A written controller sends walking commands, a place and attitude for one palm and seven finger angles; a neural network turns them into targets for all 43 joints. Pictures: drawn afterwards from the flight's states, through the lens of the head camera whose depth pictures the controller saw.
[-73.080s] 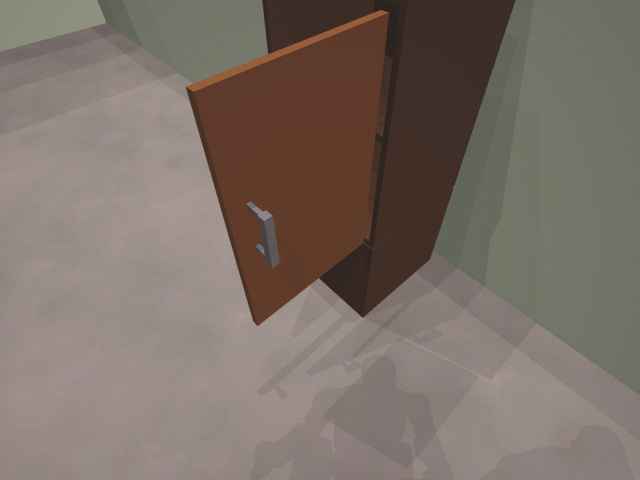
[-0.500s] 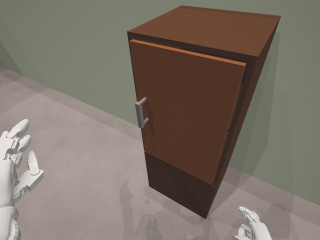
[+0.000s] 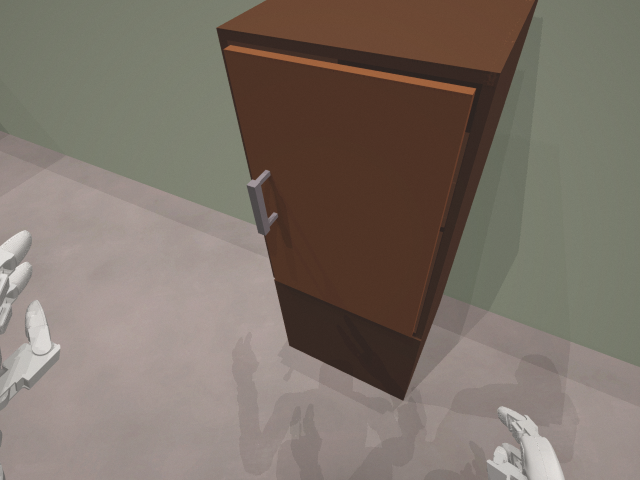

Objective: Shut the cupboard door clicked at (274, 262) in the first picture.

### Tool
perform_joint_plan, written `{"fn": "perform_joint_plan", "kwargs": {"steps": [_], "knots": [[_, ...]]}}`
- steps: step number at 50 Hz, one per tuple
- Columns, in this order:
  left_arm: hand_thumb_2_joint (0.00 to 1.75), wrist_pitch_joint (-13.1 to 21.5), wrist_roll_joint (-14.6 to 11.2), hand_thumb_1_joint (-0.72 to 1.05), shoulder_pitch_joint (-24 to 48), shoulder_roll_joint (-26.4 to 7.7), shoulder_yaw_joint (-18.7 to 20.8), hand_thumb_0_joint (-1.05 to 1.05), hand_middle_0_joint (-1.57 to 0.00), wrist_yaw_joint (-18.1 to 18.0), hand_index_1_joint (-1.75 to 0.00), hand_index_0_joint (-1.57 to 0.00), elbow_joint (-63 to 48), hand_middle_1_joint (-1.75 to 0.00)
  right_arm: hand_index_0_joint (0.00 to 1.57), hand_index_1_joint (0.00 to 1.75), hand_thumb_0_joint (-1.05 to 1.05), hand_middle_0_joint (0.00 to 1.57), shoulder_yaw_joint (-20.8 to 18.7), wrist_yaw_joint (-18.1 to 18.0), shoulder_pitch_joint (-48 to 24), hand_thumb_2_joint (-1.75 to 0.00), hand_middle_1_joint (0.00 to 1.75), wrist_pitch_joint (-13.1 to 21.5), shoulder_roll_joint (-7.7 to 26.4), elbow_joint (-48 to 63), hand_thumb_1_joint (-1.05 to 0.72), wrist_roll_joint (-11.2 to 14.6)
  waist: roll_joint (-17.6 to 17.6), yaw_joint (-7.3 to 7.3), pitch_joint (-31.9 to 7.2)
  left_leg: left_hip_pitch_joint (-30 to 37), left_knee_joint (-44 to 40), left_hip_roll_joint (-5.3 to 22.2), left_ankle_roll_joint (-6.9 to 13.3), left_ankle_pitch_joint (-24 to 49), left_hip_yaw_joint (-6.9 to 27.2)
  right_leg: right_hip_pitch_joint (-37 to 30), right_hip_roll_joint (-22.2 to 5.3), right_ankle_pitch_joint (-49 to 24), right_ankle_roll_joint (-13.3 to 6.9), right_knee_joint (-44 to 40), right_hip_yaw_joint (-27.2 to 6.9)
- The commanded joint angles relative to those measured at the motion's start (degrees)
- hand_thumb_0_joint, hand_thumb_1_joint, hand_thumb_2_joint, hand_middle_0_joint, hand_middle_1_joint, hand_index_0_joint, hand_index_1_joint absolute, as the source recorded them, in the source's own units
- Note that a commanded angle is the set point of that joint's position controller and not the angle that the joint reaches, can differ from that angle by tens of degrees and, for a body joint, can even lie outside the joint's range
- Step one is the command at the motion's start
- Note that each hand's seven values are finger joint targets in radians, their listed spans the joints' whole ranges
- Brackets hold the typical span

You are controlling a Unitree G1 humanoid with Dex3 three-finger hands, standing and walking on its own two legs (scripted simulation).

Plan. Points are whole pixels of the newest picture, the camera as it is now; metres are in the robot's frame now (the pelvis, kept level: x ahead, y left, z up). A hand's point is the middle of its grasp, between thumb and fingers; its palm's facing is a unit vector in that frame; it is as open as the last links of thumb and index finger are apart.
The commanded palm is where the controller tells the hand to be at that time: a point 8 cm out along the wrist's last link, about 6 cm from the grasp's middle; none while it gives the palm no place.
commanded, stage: step back with the hand held close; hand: left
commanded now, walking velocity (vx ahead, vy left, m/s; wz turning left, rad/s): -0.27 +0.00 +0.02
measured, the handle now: (264, 203) +0.61 +0.16 -0.03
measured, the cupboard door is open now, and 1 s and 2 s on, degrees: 0 0 0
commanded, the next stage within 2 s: stop stepping back and stand still in 1.10 s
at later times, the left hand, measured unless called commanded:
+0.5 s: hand out of the picture +0.09 +0.31 +0.16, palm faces +0.51 -0.73 -0.46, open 7.4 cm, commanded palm +0.03 +0.33 +0.18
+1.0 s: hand out of the picture -0.05 +0.30 +0.17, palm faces +0.53 -0.74 -0.41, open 7.4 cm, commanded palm -0.08 +0.33 +0.18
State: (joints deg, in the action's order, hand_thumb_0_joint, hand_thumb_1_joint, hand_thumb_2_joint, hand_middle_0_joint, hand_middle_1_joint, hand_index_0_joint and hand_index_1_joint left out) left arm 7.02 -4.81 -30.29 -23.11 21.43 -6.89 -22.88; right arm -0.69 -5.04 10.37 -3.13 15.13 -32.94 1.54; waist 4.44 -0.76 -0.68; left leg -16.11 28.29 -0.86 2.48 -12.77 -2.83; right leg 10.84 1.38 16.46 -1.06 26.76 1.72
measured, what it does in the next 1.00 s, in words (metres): walks backwards: right foot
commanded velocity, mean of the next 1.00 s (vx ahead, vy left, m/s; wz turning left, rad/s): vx -0.35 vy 0.00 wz -0.07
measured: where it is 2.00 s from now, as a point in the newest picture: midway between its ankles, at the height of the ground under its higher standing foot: outside the picture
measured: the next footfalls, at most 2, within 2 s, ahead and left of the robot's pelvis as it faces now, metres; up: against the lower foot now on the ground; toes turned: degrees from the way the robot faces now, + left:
right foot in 0.86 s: -0.11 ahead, -0.10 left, +0.00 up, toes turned +10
left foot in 1.08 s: -0.14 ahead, +0.15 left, +0.00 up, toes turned +7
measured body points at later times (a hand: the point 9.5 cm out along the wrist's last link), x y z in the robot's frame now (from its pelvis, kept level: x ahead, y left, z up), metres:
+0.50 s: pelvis -0.09 +0.02 -0.01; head -0.08 +0.03 +0.44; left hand +0.06 +0.34 +0.19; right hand +0.09 -0.21 -0.09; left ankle +0.02 +0.09 -0.74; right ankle -0.07 -0.11 -0.74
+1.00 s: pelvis -0.19 +0.02 -0.01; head -0.21 +0.05 +0.44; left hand -0.08 +0.34 +0.19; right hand +0.00 -0.20 -0.09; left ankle -0.11 +0.11 -0.70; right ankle -0.15 -0.11 -0.74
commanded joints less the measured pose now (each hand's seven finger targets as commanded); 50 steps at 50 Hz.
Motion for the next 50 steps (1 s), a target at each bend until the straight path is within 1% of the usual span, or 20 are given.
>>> {"fn": "perform_joint_plan", "kwargs": {"steps": [1, 8, 13, 17, 21, 22, 26, 29, 32, 36, 37, 39, 42, 43, 44, 45, 46, 47, 48, 50], "knots": [[0.90, 3.26, -0.17, 0.90, -0.13, -13.56, 10.82, 0.00, -0.20, -1.83, -0.30, -0.20, -12.50, -0.30, 0.20, 0.30, 0.00, 0.20, -2.40, -0.72, -6.06, -0.90, 0.30, 2.19, 5.49, 10.77, -0.90, 0.06, -3.23, 0.12, -10.68, 5.52, -0.66, 5.60, -0.05, 22.50, 4.72, -1.40, -6.43, -28.97, 1.12, -0.77, -5.20], [0.90, 3.88, 0.03, 0.90, -2.65, -12.39, 9.80, 0.00, -0.20, -2.32, -0.30, -0.20, -13.97, -0.30, 0.20, 0.30, 0.00, 0.20, -1.99, -0.71, -5.47, -0.90, 0.30, 2.40, 5.56, 11.40, -0.90, 0.08, -0.69, 0.33, -8.18, -2.83, -4.84, 7.50, 0.69, 11.68, 7.88, -1.88, -4.73, -15.71, 0.93, 0.60, -5.18], [0.90, 5.82, 1.44, 0.90, 1.26, -11.95, 9.99, 0.00, -0.20, -2.64, -0.30, -0.20, -14.69, -0.30, 0.20, 0.30, 0.00, 0.20, -1.76, -1.03, -5.14, -0.90, 0.30, 4.05, 6.35, 11.28, -0.90, -0.36, 2.37, 0.80, -2.55, -17.86, -12.92, 9.48, 2.66, -17.84, 12.69, -5.97, -2.20, -1.07, 1.27, 2.29, -4.92], [0.90, 7.31, 3.00, 0.90, 4.58, -11.40, 10.28, 0.00, -0.20, -2.49, -0.30, -0.20, -15.48, -0.30, 0.20, 0.30, 0.00, 0.20, -2.02, -1.24, -4.57, -0.90, 0.30, 5.73, 6.78, 10.70, -0.90, -0.97, 6.65, 0.55, -1.94, -28.37, -18.93, 12.63, 4.39, -29.84, 16.91, -13.31, 1.24, -1.72, 1.93, 10.99, -2.64], [0.90, 8.26, 3.27, 0.90, 2.89, -12.95, 12.40, 0.00, -0.20, -2.14, -0.30, -0.20, -16.43, -0.30, 0.20, 0.30, 0.00, 0.20, -2.80, -0.52, -4.02, -0.90, 0.30, 7.30, 7.03, 10.35, -0.90, -1.27, 5.53, 0.34, -4.03, -27.26, -16.48, 12.10, 4.18, -30.00, 16.17, -12.84, 2.19, -1.10, 1.33, 11.06, -3.69], [0.90, 8.65, 2.79, 0.90, 2.46, -11.32, 10.76, 0.00, -0.20, -1.95, -0.30, -0.20, -17.12, -0.30, 0.20, 0.30, 0.00, 0.20, -2.36, -0.29, -3.99, -0.90, 0.30, 7.51, 6.21, 10.33, -0.90, -1.27, 4.35, 0.64, -3.55, -25.17, -15.21, 11.27, 3.52, -27.48, 15.41, -10.31, 1.41, -0.87, 0.81, 9.01, -4.15], [0.90, 9.46, 1.47, 0.90, 0.68, -12.53, 11.38, 0.00, -0.20, -2.29, -0.30, -0.20, -19.15, -0.30, 0.20, 0.30, 0.00, 0.20, -2.73, 0.63, -2.96, -0.90, 0.30, 8.56, 5.66, 8.73, -0.90, -1.10, -4.82, 1.26, -8.79, -8.36, -3.41, 6.69, 0.42, -13.03, 8.51, 3.05, -3.90, -3.37, -1.24, 0.23, -11.79], [0.90, 10.10, 1.76, 0.90, 3.15, -11.80, 10.08, 0.00, -0.20, -2.88, -0.30, -0.20, -19.19, -0.30, 0.20, 0.30, 0.00, 0.20, -2.60, 0.46, -3.44, -0.90, 0.30, 9.09, 5.32, 7.73, -0.90, -1.30, -3.02, 1.77, -6.78, -5.15, -1.03, 6.56, -0.33, -11.45, 7.89, 9.75, -5.48, 2.09, -1.91, -2.65, -14.02], [0.90, 10.25, 2.14, 0.90, 5.52, -11.68, 9.84, 0.00, -0.20, -3.38, -0.30, -0.20, -17.22, -0.30, 0.20, 0.30, 0.00, 0.20, -2.35, -0.12, -4.05, -0.90, 0.30, 9.61, 5.32, 6.88, -0.90, -1.56, 0.05, 1.92, -3.62, -7.84, -5.61, 8.22, 0.08, -14.55, 9.88, 10.39, -2.52, 4.72, -0.57, -0.74, -10.61], [0.90, 10.87, 2.97, 0.90, 6.42, -12.05, 12.16, 0.00, -0.20, -2.87, -0.30, -0.20, -13.80, -0.30, 0.20, 0.30, 0.00, 0.20, -2.93, -0.60, -5.66, -0.90, 0.30, 10.10, 6.62, 7.12, -0.90, -1.64, 7.64, 0.70, -2.86, -26.56, -19.30, 15.54, 3.25, -32.84, 17.41, -6.22, 4.05, 4.42, 1.27, 13.87, -4.25], [0.90, 10.78, 2.83, 0.90, 5.98, -11.69, 12.21, 0.00, -0.20, -2.48, -0.30, -0.20, -13.78, -0.30, 0.20, 0.30, 0.00, 0.20, -2.93, -0.55, -5.52, -0.90, 0.30, 9.95, 5.99, 7.18, -0.90, -1.77, 7.72, 0.24, -3.96, -28.36, -20.54, 16.90, 3.33, -32.56, 17.51, -8.75, 4.43, 3.67, 1.12, 17.26, -2.67], [0.90, 10.80, 2.00, 0.90, 6.06, -12.36, 12.25, 0.00, -0.20, -1.87, -0.30, -0.20, -16.14, -0.30, 0.20, 0.30, 0.00, 0.20, -3.26, 0.07, -5.60, -0.90, 0.30, 9.86, 5.34, 7.77, -0.90, -1.61, 5.81, 0.09, -6.02, -23.88, -18.48, 16.29, 2.12, -27.98, 14.65, -6.29, 3.87, 5.49, 0.16, 16.38, -2.23], [0.90, 10.74, 0.68, 0.90, 0.02, -13.10, 12.93, 0.00, -0.20, -1.74, -0.30, -0.20, -17.71, -0.30, 0.20, 0.30, 0.00, 0.20, -3.19, 1.06, -6.03, -0.90, 0.30, 9.96, 4.05, 8.47, -0.90, -1.09, 1.74, -0.05, -8.12, -14.29, -9.46, 12.01, -0.86, -21.06, 7.97, 2.18, -0.36, 10.36, -2.72, 5.53, -6.35], [0.90, 11.05, 0.41, 0.90, -0.39, -13.77, 13.00, 0.00, -0.20, -1.81, -0.30, -0.20, -19.29, -0.30, 0.20, 0.30, 0.00, 0.20, -3.05, 1.49, -5.53, -0.90, 0.30, 9.98, 3.74, 8.33, -0.90, -1.11, -1.70, 0.42, -7.27, -8.79, -2.92, 8.89, -2.69, -17.31, 4.88, 9.92, -3.94, 13.36, -4.75, -1.62, -12.57], [0.90, 11.56, 0.47, 0.90, -1.53, -14.31, 13.14, 0.00, -0.20, -2.11, -0.30, -0.20, -18.73, -0.30, 0.20, 0.30, 0.00, 0.20, -3.00, 1.81, -4.43, -0.90, 0.30, 9.84, 3.15, 7.42, -0.90, -1.21, -6.97, 0.99, -6.99, -0.84, 8.93, 5.67, -4.47, -10.77, 0.99, 20.00, -10.86, 13.38, -7.27, -8.93, -21.66], [0.90, 10.93, 1.09, 0.90, -0.52, -13.23, 10.94, 0.00, -0.20, -2.56, -0.30, -0.20, -17.73, -0.30, 0.20, 0.30, 0.00, 0.20, -3.48, 2.30, -2.90, -0.90, 0.30, 9.35, 2.92, 6.10, -0.90, -0.88, -13.65, 1.32, -8.34, 3.08, 20.64, 2.55, -5.77, -9.31, -0.17, 25.31, -17.81, 14.76, -9.79, -13.95, -28.20], [0.90, 10.09, 1.49, 0.90, 1.53, -13.45, 10.76, 0.00, -0.20, -3.39, -0.30, -0.20, -19.36, -0.30, 0.20, 0.30, 0.00, 0.20, -4.44, 2.60, -3.45, -0.90, 0.30, 8.71, 3.60, 5.48, -0.90, -1.01, -15.01, 0.63, -7.95, 2.01, 30.24, 1.53, -5.84, -11.50, 1.83, 26.94, -21.28, 11.19, -12.29, -15.10, -31.05], [0.90, 9.36, 2.02, 0.90, 2.11, -13.32, 9.94, 0.00, -0.20, -3.41, -0.30, -0.20, -19.98, -0.30, 0.20, 0.30, 0.00, 0.20, -3.76, 2.55, -4.55, -0.90, 0.30, 8.12, 3.02, 5.69, -0.90, -1.33, -15.03, 0.80, -5.87, -2.63, 34.97, 2.04, -5.11, -12.86, 3.78, 24.98, -21.16, 6.11, -11.91, -13.95, -28.55], [0.90, 9.29, 2.40, 0.90, 3.69, -13.64, 10.24, 0.00, -0.20, -3.24, -0.30, -0.20, -20.95, -0.30, 0.20, 0.30, 0.00, 0.20, -2.76, 2.14, -4.52, -0.90, 0.30, 7.99, 2.11, 6.17, -0.90, -1.52, -15.38, 0.84, -3.89, -5.25, 32.93, 2.74, -4.63, -13.11, 4.54, 22.81, -19.07, -0.31, -10.26, -11.75, -25.37], [0.90, 8.95, 2.82, 0.90, 8.62, -13.45, 9.47, 0.00, -0.20, -3.30, -0.30, -0.20, -19.28, -0.30, 0.20, 0.30, 0.00, 0.20, -1.16, 0.80, -4.51, -0.90, 0.30, 7.66, 1.72, 5.59, -0.90, -2.24, -11.26, 1.56, 1.32, -4.34, 14.81, 3.31, -3.98, -10.93, 4.24, 20.06, -12.77, -11.08, -5.75, -6.04, -17.99]]}}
